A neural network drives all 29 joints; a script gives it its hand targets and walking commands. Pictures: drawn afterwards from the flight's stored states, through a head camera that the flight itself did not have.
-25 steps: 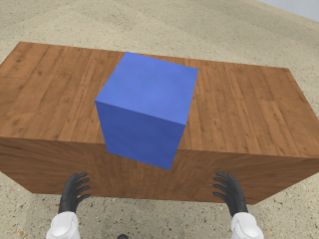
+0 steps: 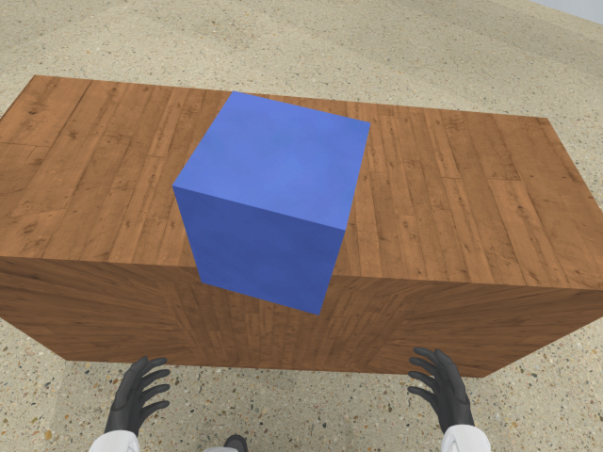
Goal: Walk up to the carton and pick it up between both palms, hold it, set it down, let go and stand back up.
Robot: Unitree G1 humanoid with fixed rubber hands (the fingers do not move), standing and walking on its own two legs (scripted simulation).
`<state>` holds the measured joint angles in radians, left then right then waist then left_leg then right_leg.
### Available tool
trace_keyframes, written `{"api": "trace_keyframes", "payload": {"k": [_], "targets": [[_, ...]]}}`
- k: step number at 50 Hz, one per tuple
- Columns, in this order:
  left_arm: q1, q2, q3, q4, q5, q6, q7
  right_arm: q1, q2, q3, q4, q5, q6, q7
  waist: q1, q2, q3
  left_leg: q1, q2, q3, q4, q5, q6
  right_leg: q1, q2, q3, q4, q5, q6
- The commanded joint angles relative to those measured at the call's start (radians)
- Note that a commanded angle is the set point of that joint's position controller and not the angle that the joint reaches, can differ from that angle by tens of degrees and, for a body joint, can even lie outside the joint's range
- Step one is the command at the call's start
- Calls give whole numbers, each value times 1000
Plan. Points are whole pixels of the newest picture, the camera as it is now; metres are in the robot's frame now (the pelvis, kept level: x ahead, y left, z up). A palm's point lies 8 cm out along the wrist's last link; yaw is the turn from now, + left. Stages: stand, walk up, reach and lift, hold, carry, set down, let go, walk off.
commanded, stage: set down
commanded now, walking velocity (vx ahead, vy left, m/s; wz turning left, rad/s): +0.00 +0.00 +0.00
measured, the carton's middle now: (278, 209) +0.45 +0.04 +0.01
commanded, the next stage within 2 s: let go in 0.20 s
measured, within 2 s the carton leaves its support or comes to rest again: neither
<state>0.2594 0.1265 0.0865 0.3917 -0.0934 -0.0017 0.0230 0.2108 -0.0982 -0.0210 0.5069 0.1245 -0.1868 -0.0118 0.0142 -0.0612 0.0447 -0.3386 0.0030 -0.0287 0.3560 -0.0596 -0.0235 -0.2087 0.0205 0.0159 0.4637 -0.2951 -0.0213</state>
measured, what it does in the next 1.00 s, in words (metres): stands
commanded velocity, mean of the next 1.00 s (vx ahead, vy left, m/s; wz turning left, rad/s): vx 0.00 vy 0.00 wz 0.00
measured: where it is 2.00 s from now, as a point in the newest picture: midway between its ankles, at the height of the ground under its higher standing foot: outside the picture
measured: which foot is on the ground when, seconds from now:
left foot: down 0.00-1.00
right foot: down 0.00-1.00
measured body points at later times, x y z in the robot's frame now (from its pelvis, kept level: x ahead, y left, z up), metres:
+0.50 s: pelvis +0.02 -0.01 +0.00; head +0.08 +0.01 +0.44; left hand +0.19 +0.22 -0.09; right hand +0.19 -0.21 -0.09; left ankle +0.08 +0.13 -0.74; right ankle -0.03 -0.10 -0.74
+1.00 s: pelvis +0.02 +0.00 -0.01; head +0.02 +0.02 +0.44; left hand +0.16 +0.25 -0.11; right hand +0.16 -0.24 -0.11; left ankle +0.08 +0.13 -0.74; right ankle -0.03 -0.10 -0.74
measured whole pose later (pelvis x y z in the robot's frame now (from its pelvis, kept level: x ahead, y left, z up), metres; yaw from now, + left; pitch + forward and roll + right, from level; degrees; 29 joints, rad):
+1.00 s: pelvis +0.02 +0.00 -0.01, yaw +0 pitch +2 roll +0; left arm 0.27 0.21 0.09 0.59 -0.01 0.05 -0.01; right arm 0.21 -0.18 -0.02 0.76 0.10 -0.05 -0.01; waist 0.01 -0.05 -0.06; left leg -0.38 0.00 -0.03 0.51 -0.18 -0.03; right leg -0.21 0.02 0.02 0.54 -0.37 -0.03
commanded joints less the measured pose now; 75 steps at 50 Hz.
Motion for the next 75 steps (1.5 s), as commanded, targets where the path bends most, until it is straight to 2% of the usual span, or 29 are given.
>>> {"api": "trace_keyframes", "payload": {"k": [1, 6, 7, 8, 10, 12, 15, 17, 18, 21, 23, 28, 36, 37, 38, 40, 41, 44, 49, 51, 53, 54, 57, 64, 67, 68, 70, 72, 75], "targets": [[-181, 229, -39, -101, 62, -1, 13, -136, -177, 12, -75, -81, -23, 2, -2, 72, -135, 424, 2, 98, 1, -125, 35, -213, -27, -63, -187, -37, 23], [-185, 252, -50, -151, 37, 1, 23, -114, -173, 5, -95, -81, -20, 2, -16, 71, -164, 432, 5, 108, 10, -133, 38, -210, -33, -67, -180, -10, 27], [-182, 235, -48, -59, 60, 23, 17, -126, -194, -4, -15, -102, -4, 5, -14, 65, -123, 419, 6, 105, 8, -160, 36, -231, -28, -69, -186, -59, 20], [-168, 254, -47, -133, 36, 5, 18, -112, -180, -2, -109, -84, -21, -4, -18, 29, -187, 438, 8, 109, 13, -103, 44, -206, -28, -72, -180, 18, 28], [-180, 229, -49, -24, 73, 35, 20, -123, -200, -3, 18, -104, -6, 12, -22, 90, -131, 431, 5, 103, 7, -139, 30, -220, -27, -75, -187, -14, 19], [-154, 250, -27, -69, 55, 21, 3, -98, -188, 9, -55, -103, -24, -4, -21, 31, -159, 440, -1, 119, 19, -76, 41, -193, -29, -71, -181, 81, 38], [-111, 226, -17, -27, 95, 35, -7, -87, -208, 15, 29, -105, -38, 5, -2, 79, -177, 473, 1, 103, 35, -8, 24, -210, -16, -80, -178, 146, 29], [-110, 240, -3, -37, 102, 29, -16, -71, -195, 32, 3, -103, -42, -7, -17, 49, -177, 479, -10, 105, 49, 34, 28, -186, -19, -73, -168, 248, 46], [-90, 246, 12, -77, 94, 11, -18, -59, -202, 37, -54, -95, -62, -5, 0, 34, -214, 491, -8, 106, 52, 81, 34, -163, -14, -68, -164, 292, 44], [-57, 234, 29, 12, 116, 23, -35, -52, -205, 52, 50, -108, -75, -7, 1, 48, -231, 508, -12, 99, 76, 146, 20, -145, -14, -58, -160, 415, 54], [-49, 243, 30, -73, 112, 0, -38, -53, -213, 56, -8, -86, -100, -13, 2, 52, -253, 513, -9, 94, 75, 190, 15, -122, -14, -60, -151, 478, 55], [-45, 233, 49, -23, 117, -7, -41, -74, -221, 56, 81, -101, -127, -10, 2, 52, -249, 510, -12, 87, 88, 223, 9, -104, -9, -48, -143, 556, 62], [-66, 208, 19, -18, 147, 9, -31, -82, -233, 36, 136, -107, -132, 2, -4, 81, -231, 526, -1, 79, 81, 173, 4, -145, -2, -64, -151, 439, 51], [50, 367, 64, 103, 153, -6, -17, -11, -413, -62, 208, -196, -8, 0, 54, 117, -432, 384, 125, -40, 181, 380, 76, 86, -95, 45, -20, 358, 38], [58, 365, 65, 111, 144, -4, -9, -54, -407, -71, 199, -196, 40, -6, 59, 87, -445, 318, 115, -42, 195, 376, 83, 144, -96, 48, -8, 367, 24], [23, 345, 68, 125, 159, -13, -11, -62, -363, -63, 185, -184, 71, -9, 42, 121, -384, 230, 113, -30, 167, 252, 78, 126, -115, 69, 3, 306, 7], [43, 354, 71, 134, 158, -13, -13, -60, -376, -68, 188, -187, 84, -15, 41, 55, -379, 247, 107, -37, 176, 202, 71, 102, -109, 72, -7, 285, -7], [12, 313, 50, 152, 160, -24, -12, -67, -376, -65, 182, -187, 93, -8, 16, 78, -284, 208, 102, -55, 190, 105, 86, 11, -117, 97, -25, 189, -16], [15, 354, 54, 185, 159, -41, -17, -47, -379, -67, 217, -198, 110, 1, -6, 53, -165, 166, 103, -52, 208, 72, 102, -62, -116, 103, -53, 203, -15], [-4, 368, 59, 188, 160, -48, -16, -49, -372, -58, 209, -193, 114, 4, -12, 103, -179, 171, 90, -31, 210, 98, 89, -39, -115, 105, -50, 222, -21], [32, 375, 56, 208, 154, -59, -17, -39, -389, -61, 215, -197, 107, 2, -6, 93, -159, 160, 102, -48, 206, 89, 101, -45, -119, 107, -54, 195, -22], [29, 364, 49, 216, 151, -58, -16, -33, -405, -71, 225, -202, 105, -2, -12, 157, -179, 166, 104, -68, 211, 87, 110, -37, -128, 137, -52, 177, -24], [48, 374, 53, 232, 149, -61, -10, -66, -391, -66, 215, -201, 114, -2, 1, 102, -155, 159, 97, -59, 186, 58, 100, -60, -105, 111, -62, 101, -18], [74, 364, 45, 234, 150, -65, -17, -67, -406, -70, 204, -197, 115, 3, -11, 163, -87, 94, 104, -155, 98, -272, 108, -122, -78, 131, -40, -116, -35], [112, 359, 43, 248, 144, -58, -28, -59, -445, -83, 217, -200, 108, 1, -1, 171, -100, 107, 121, -183, 66, -345, 104, -115, -61, 105, -29, -130, -34], [92, 352, 43, 255, 148, -54, -25, -61, -431, -77, 221, -200, 114, 0, -4, 234, -82, 86, 126, -195, 17, -379, 110, -96, -51, 90, -3, -94, -27], [124, 340, 45, 255, 140, -61, -29, -75, -428, -77, 224, -197, 107, -3, 17, 209, -92, 79, 137, -208, 26, -362, 111, -81, -58, 85, -9, -88, -22], [124, 370, 45, 271, 148, -66, -22, -72, -408, -73, 219, -185, 113, 4, -1, 189, -97, 113, 110, -160, 66, -284, 99, -85, -72, 119, -41, -75, -38], [137, 373, 54, 277, 141, -66, -22, -75, -451, -87, 223, -198, 110, -6, -2, 244, -62, 97, 133, -213, 17, -373, 108, -117, -60, 112, 2, -97, -32]]}}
